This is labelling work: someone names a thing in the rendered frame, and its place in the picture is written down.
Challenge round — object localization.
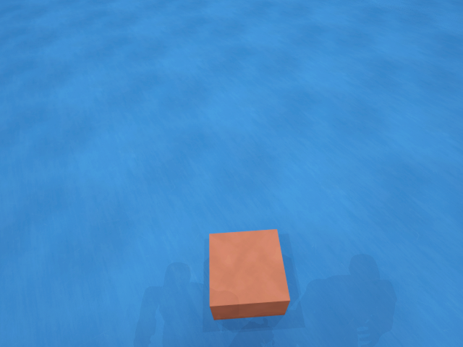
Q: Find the carton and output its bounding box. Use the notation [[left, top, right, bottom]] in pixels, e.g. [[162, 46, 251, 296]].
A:
[[209, 229, 290, 320]]

